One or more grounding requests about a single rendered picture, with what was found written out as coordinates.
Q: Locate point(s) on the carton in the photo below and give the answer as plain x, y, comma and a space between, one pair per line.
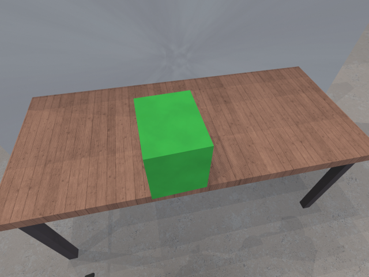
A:
176, 146

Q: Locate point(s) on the table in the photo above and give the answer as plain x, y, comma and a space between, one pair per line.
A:
79, 153

